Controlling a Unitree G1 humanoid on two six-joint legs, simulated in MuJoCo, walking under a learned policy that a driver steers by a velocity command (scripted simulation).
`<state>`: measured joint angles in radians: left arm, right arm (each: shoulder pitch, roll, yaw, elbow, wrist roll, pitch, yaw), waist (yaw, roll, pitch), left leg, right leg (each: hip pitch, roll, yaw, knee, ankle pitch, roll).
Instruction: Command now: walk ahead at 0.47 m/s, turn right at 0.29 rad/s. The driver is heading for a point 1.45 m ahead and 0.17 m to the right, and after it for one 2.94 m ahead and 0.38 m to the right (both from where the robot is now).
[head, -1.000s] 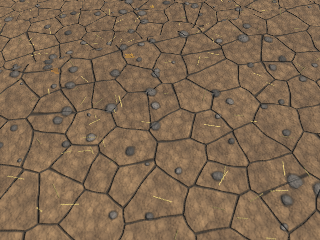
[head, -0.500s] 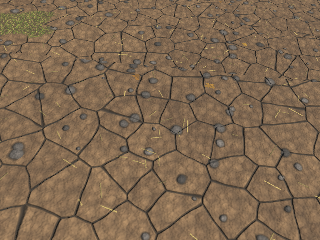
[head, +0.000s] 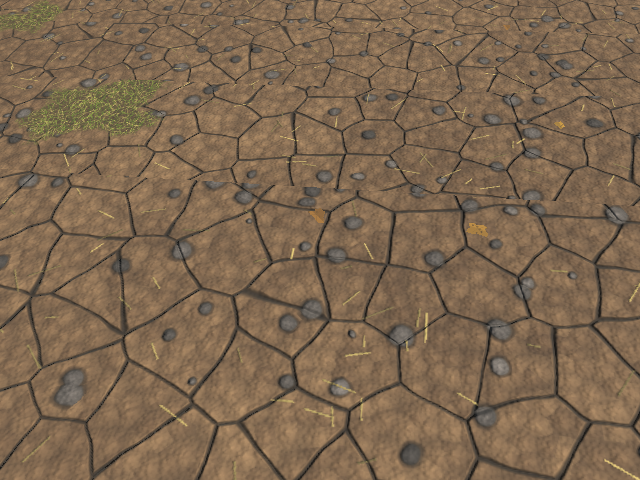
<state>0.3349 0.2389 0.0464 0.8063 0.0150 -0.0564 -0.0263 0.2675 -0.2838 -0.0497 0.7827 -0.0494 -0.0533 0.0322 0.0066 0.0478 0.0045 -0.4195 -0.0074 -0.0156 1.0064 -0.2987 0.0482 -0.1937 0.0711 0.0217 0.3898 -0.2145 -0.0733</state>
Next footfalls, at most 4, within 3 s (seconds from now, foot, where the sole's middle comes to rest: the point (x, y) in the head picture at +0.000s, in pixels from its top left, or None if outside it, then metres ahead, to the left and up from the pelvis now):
0.28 left None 0.33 0.07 -0.78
0.70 right None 0.12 -0.07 -0.78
1.20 left None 0.47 0.08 -0.78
1.76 right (387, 354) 0.80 -0.07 -0.78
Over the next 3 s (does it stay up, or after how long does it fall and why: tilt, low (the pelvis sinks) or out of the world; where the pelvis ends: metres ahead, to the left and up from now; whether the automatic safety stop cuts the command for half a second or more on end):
stays up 1.23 -0.18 0.00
